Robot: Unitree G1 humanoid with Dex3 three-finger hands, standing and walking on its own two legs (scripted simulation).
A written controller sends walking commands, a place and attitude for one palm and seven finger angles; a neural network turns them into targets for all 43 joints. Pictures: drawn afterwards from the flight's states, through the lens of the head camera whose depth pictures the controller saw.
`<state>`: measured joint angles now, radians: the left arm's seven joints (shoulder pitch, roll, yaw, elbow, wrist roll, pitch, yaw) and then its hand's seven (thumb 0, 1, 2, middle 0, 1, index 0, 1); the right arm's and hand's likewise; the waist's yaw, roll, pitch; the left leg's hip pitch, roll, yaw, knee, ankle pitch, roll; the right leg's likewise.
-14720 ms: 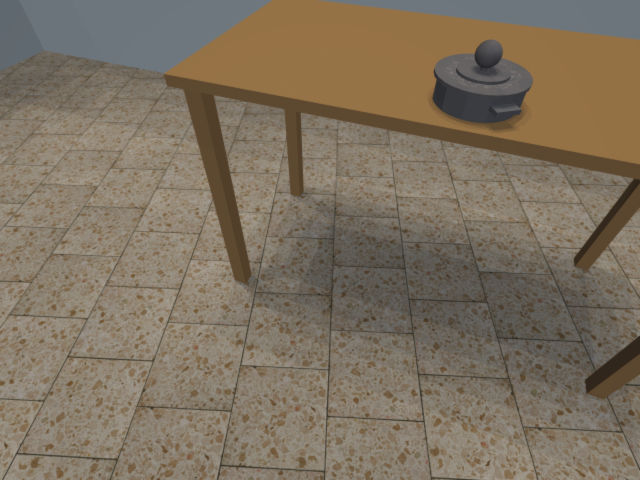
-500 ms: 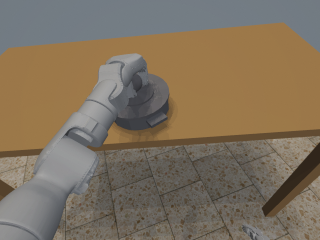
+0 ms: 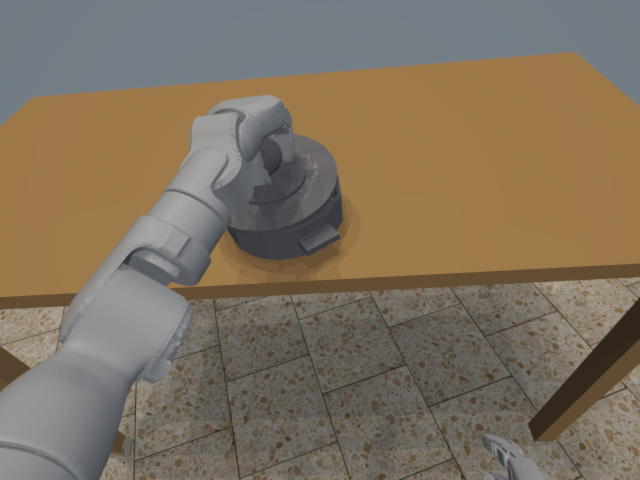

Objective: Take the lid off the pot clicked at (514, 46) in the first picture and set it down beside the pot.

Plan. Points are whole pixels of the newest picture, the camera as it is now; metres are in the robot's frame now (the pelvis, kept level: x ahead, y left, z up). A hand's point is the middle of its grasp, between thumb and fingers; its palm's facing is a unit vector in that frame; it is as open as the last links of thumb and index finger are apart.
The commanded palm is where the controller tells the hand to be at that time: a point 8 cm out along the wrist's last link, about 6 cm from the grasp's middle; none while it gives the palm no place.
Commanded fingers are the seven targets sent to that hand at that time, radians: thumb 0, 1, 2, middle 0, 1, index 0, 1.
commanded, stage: lift the lid straight up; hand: left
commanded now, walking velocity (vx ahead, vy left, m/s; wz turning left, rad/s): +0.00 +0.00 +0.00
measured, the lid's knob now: (262, 156) +0.47 +0.09 +0.19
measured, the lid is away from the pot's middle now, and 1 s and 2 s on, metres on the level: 0.01 0.01 0.04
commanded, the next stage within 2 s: move the lid sideways beside the pot in 1.64 s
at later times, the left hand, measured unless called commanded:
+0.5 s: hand (251, 133) +0.44 +0.09 +0.24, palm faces -0.24 -0.06 -0.97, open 7.5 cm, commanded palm +0.43 +0.10 +0.31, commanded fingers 0.00 0.71 0.94 -0.83 -1.04 -0.82 -1.03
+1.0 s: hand (241, 92) +0.45 +0.09 +0.29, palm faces -0.17 -0.07 -0.98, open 7.5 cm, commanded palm +0.43 +0.09 +0.35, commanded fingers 0.00 0.71 0.94 -0.83 -1.04 -0.82 -1.03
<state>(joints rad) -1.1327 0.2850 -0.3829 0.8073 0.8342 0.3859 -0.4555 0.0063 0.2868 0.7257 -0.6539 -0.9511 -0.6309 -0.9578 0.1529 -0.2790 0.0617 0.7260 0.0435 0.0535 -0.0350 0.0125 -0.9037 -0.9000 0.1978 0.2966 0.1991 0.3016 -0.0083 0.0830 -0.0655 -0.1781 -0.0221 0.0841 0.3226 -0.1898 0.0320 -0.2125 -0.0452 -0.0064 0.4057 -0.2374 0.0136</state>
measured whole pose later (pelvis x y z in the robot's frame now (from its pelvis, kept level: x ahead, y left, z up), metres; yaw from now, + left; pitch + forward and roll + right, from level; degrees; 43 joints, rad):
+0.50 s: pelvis -0.01 +0.01 +0.00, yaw +0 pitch +2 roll +1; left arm -1.28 0.29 -0.37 0.91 0.85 0.37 -0.49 0.01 0.27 0.75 -0.66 -0.96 -0.64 -0.95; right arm 0.19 -0.28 0.07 0.75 0.03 0.02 -0.05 0.01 -0.90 -0.90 0.20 0.30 0.20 0.30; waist -0.02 0.07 -0.06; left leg -0.19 -0.03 0.09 0.31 -0.17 0.04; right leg -0.23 -0.06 0.00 0.41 -0.22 0.02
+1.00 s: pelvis +0.00 +0.01 +0.00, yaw +0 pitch +3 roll +1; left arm -1.40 0.31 -0.35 0.94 0.87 0.40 -0.52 0.01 0.27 0.75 -0.67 -0.96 -0.65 -0.95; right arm 0.19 -0.28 0.06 0.74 0.04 -0.01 -0.05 0.01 -0.90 -0.90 0.20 0.30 0.20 0.30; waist -0.02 0.07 -0.08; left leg -0.19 -0.03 0.08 0.31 -0.17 0.04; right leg -0.22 -0.06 0.00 0.39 -0.22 0.02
